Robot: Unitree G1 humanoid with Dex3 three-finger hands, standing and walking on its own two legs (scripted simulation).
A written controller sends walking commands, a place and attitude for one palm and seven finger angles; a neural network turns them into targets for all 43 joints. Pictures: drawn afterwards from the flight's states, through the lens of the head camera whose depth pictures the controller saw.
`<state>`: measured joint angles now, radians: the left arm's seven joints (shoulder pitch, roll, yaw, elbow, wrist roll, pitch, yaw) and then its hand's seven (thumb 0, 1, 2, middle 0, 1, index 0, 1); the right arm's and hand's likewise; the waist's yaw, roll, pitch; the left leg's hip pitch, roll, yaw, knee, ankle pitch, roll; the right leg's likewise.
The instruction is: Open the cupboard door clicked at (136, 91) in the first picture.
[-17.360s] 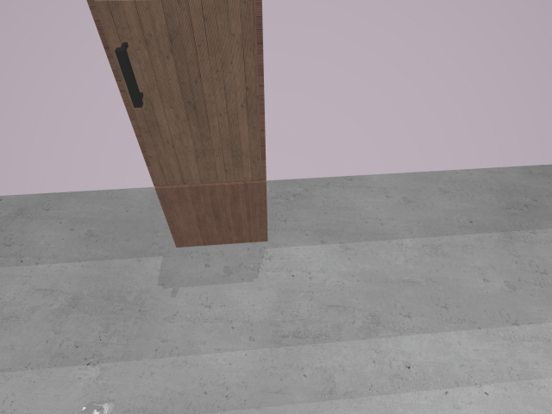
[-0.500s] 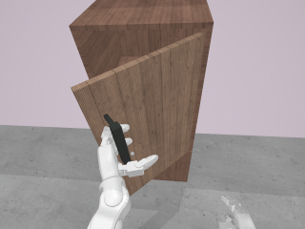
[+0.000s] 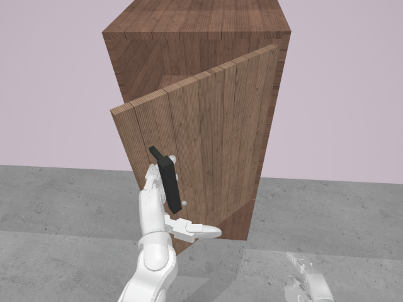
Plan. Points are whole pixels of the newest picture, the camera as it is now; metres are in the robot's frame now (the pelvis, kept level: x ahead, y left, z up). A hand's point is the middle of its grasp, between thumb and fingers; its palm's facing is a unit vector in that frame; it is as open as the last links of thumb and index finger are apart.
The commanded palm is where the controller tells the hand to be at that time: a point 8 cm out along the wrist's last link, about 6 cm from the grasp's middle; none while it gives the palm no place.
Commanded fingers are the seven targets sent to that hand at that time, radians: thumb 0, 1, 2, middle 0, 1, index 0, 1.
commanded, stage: slide the hand sideways off the handle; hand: left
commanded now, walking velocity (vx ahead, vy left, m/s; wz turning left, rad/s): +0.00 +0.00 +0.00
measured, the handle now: (165, 181) +0.33 +0.09 +0.09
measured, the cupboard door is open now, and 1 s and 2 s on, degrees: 43 46 46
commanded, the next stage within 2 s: draw the hand back to the body in 1.16 s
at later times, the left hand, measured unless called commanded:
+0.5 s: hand (182, 230) +0.23 +0.05 +0.09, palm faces -0.15 -0.99 +0.01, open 16.1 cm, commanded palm +0.20 +0.12 +0.09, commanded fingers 0.00 -0.50 0.30 -0.15 -0.30 -0.15 -0.30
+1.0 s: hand (148, 247) +0.20 +0.10 +0.08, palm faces -0.08 -1.00 -0.02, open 16.0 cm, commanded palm +0.17 +0.17 +0.09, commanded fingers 0.00 -0.50 0.30 -0.15 -0.30 -0.15 -0.30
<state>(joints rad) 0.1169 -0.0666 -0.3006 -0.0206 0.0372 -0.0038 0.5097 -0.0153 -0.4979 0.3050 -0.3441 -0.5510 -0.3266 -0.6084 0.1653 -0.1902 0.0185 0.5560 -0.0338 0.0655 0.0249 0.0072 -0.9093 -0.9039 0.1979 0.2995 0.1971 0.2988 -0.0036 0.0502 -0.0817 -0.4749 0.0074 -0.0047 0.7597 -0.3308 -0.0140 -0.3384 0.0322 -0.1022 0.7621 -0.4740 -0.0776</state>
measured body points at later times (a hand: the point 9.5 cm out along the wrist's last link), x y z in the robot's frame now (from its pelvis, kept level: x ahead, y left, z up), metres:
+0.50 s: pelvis -0.02 +0.02 +0.00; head -0.03 +0.00 +0.45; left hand +0.23 +0.10 +0.09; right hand +0.14 -0.20 -0.08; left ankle +0.04 +0.13 -0.71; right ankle -0.04 -0.06 -0.71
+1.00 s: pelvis +0.00 +0.00 +0.00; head +0.00 -0.02 +0.45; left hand +0.20 +0.15 +0.09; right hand +0.18 -0.22 -0.08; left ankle +0.04 +0.13 -0.71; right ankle -0.04 -0.06 -0.71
